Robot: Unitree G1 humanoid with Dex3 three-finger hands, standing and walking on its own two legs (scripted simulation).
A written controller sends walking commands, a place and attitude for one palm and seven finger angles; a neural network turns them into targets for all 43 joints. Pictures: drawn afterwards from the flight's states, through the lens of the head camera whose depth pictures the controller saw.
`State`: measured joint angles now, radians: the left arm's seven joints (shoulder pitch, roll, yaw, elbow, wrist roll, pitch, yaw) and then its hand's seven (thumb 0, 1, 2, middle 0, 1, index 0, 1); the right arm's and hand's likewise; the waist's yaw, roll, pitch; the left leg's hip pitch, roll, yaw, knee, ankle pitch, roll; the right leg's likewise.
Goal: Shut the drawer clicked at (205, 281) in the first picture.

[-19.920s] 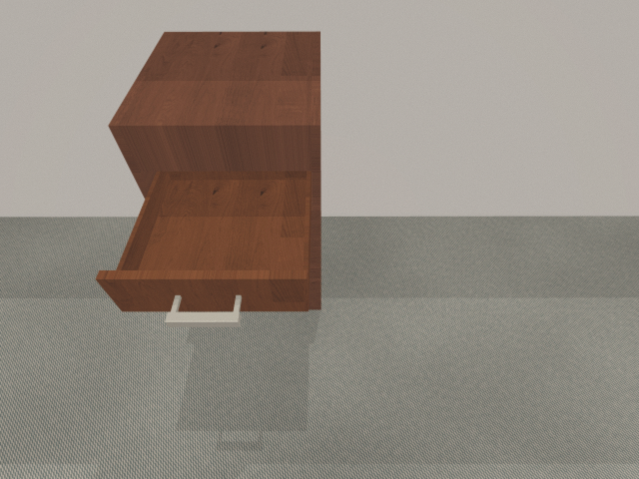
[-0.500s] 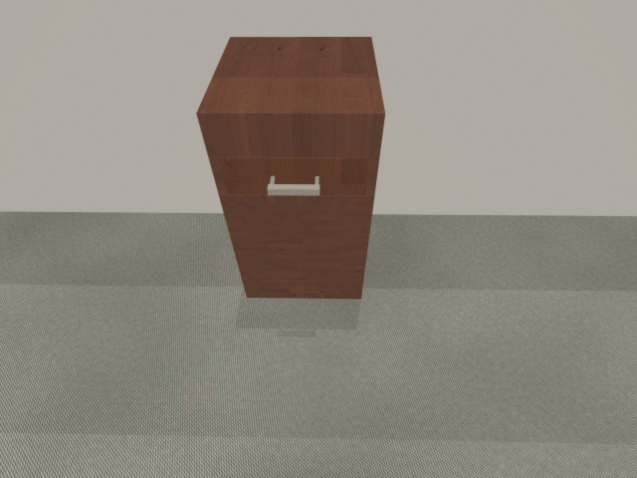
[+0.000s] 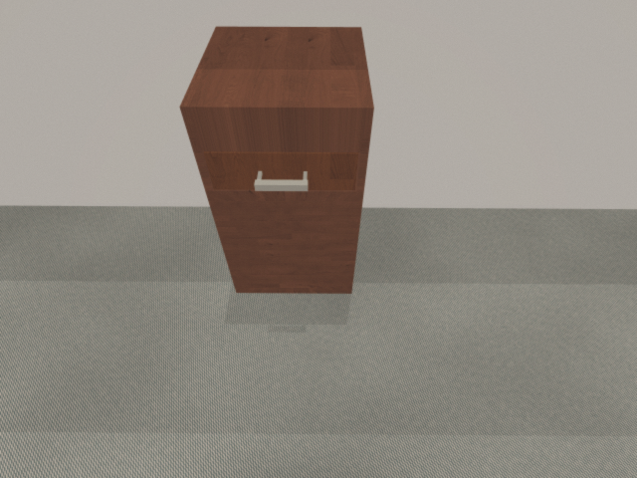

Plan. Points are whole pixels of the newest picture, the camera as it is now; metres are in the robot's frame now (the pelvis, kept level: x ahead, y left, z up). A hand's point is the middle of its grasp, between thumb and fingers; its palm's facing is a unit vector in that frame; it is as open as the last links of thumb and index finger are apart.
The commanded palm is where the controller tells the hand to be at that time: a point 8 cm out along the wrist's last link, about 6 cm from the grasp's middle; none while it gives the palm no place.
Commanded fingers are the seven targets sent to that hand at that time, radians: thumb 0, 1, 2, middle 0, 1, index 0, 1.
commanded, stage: look to check the result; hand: left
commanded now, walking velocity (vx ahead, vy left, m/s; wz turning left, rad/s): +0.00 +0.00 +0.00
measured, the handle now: (282, 180) +0.82 +0.14 -0.19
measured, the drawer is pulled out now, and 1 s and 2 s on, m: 0.00 0.00 0.00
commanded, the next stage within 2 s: stand and wait in 0.40 s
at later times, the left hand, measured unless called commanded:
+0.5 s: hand out of the picture -0.01 +0.15 -0.17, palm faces +0.05 -0.98 -0.18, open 7.3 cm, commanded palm none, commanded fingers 0.00 0.90 0.90 -0.20 -0.30 -0.20 -0.30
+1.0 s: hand out of the picture +0.01 +0.15 -0.17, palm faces +0.05 -0.98 -0.19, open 7.3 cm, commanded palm none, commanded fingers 0.00 0.90 0.90 -0.20 -0.30 -0.20 -0.30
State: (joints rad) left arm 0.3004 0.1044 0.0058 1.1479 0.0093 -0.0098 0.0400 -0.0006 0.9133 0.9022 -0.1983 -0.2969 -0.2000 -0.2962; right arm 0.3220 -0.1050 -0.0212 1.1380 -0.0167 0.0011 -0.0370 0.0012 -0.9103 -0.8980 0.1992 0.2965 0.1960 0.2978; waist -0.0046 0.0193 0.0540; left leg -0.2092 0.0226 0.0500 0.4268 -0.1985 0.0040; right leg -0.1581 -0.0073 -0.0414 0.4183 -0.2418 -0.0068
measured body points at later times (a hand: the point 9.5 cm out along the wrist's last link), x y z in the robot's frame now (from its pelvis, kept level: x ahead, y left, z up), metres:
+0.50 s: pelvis +0.01 -0.01 +0.00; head +0.03 -0.02 +0.45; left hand -0.01 +0.20 -0.16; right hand -0.01 -0.21 -0.17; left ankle +0.02 +0.12 -0.74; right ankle -0.01 -0.11 -0.74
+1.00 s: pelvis +0.02 -0.02 +0.00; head +0.03 -0.03 +0.45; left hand +0.01 +0.20 -0.16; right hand +0.00 -0.22 -0.17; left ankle +0.02 +0.12 -0.74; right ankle -0.01 -0.11 -0.74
